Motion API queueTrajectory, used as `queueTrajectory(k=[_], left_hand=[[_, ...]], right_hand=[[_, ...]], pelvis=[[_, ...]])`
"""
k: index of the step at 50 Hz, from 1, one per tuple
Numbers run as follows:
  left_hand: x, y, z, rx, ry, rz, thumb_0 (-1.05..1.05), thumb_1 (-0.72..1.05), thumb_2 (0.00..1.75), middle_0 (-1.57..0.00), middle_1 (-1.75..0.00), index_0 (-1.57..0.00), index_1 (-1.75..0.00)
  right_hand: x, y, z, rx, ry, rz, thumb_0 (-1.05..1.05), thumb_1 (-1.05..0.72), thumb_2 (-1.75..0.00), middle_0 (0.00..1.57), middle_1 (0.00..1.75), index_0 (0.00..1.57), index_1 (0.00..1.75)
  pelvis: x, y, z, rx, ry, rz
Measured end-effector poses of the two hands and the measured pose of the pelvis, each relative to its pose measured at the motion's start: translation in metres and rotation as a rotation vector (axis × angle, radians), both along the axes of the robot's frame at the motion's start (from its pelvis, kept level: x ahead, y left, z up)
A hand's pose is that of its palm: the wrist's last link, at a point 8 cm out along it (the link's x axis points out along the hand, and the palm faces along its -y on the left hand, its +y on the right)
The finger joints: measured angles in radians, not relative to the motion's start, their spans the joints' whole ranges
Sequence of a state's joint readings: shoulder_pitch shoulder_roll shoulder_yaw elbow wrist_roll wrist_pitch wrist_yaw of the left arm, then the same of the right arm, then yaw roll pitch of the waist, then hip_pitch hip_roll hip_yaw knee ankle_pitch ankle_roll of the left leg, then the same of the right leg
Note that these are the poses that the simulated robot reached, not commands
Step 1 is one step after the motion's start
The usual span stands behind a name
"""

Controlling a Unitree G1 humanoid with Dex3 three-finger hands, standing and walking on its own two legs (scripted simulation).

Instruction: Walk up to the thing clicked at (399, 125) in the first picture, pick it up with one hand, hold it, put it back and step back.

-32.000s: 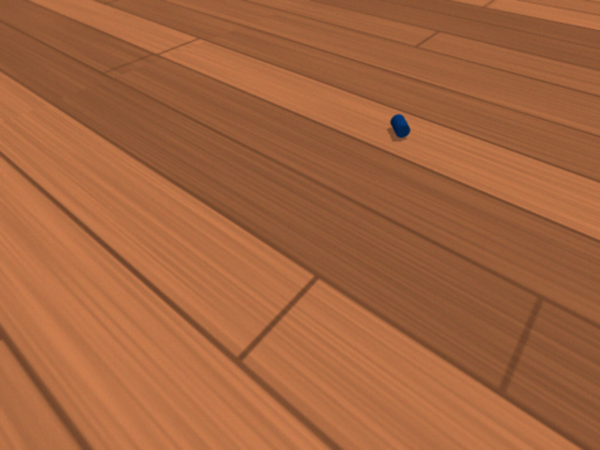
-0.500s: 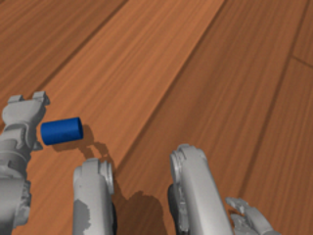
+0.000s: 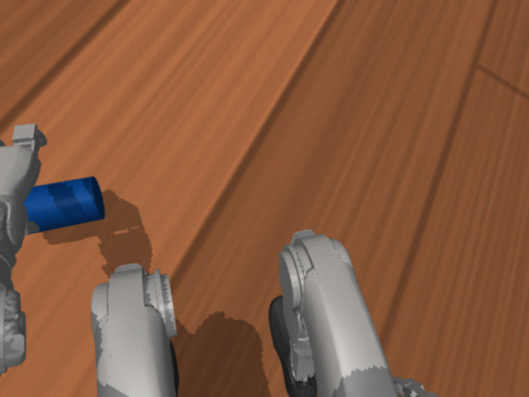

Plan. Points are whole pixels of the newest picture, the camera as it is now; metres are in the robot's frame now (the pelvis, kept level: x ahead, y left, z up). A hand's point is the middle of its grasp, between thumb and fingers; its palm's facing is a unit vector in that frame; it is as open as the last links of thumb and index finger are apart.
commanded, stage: home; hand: left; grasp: from above
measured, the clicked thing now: (63, 204) +0.47 +0.29 -0.28
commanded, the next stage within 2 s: none
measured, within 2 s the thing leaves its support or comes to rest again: neither
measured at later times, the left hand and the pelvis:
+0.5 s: hand out of the picture +0.32 +0.26 +0.05, palm faces -0.30 -0.56 -0.77, open 8.1 cm; pelvis +0.01 +0.00 +0.16, yaw +3 degrees
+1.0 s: hand out of the picture +0.24 +0.20 +0.27, palm faces +0.08 -0.95 -0.30, open 7.4 cm; pelvis +0.05 +0.00 +0.34, yaw +6 degrees
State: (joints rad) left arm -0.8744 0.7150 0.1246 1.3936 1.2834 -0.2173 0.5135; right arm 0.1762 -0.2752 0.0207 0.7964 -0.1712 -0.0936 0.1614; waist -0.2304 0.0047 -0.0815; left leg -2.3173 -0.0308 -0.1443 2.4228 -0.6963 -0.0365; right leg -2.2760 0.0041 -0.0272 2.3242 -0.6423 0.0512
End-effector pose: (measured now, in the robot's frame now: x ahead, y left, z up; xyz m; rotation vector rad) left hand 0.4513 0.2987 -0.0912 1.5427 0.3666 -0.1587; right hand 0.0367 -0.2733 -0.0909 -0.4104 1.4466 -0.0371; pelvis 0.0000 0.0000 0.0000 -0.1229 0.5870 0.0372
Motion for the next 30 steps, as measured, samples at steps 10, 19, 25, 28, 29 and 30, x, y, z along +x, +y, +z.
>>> queueTrajectory(k=[10,19,25,28,29,30], left_hand=[[-0.016,0.003,0.076,-0.049,0.056,0.100,0.00,-0.17,0.89,-0.20,-0.72,-0.18,-0.72],[-0.091,-0.005,0.153,-0.323,0.088,0.208,0.00,0.45,0.87,-0.22,-0.42,-0.21,-0.42],[-0.137,-0.010,0.196,-0.483,0.083,0.316,0.00,0.73,0.89,-0.22,-0.34,-0.21,-0.34],[-0.155,-0.013,0.220,-0.561,0.073,0.382,0.00,0.81,0.89,-0.22,-0.32,-0.21,-0.32],[-0.161,-0.015,0.227,-0.589,0.071,0.404,0.00,0.82,0.89,-0.22,-0.32,-0.21,-0.32],[-0.166,-0.017,0.236,-0.616,0.069,0.426,0.00,0.84,0.89,-0.22,-0.32,-0.21,-0.32]], right_hand=[[0.028,0.019,0.032,0.103,-0.081,-0.084,0.01,-0.90,-0.90,0.21,0.30,0.20,0.30],[0.101,0.013,0.106,0.083,-0.278,-0.017,0.01,-0.91,-0.90,0.21,0.30,0.20,0.30],[0.157,0.017,0.160,0.066,-0.451,0.042,0.01,-0.91,-0.90,0.20,0.30,0.20,0.30],[0.181,0.024,0.186,0.075,-0.536,0.059,0.01,-0.91,-0.90,0.20,0.30,0.20,0.30],[0.187,0.027,0.195,0.081,-0.563,0.062,0.01,-0.91,-0.90,0.20,0.30,0.20,0.30],[0.193,0.031,0.203,0.087,-0.588,0.065,0.01,-0.91,-0.90,0.20,0.30,0.20,0.30]], pelvis=[[0.006,0.004,0.055,0.004,0.038,0.007],[0.005,0.002,0.125,0.023,0.006,0.021],[0.005,0.001,0.165,0.034,-0.037,0.034],[0.007,0.000,0.183,0.042,-0.062,0.039],[0.008,-0.001,0.190,0.045,-0.071,0.041],[0.009,-0.001,0.196,0.047,-0.079,0.043]])
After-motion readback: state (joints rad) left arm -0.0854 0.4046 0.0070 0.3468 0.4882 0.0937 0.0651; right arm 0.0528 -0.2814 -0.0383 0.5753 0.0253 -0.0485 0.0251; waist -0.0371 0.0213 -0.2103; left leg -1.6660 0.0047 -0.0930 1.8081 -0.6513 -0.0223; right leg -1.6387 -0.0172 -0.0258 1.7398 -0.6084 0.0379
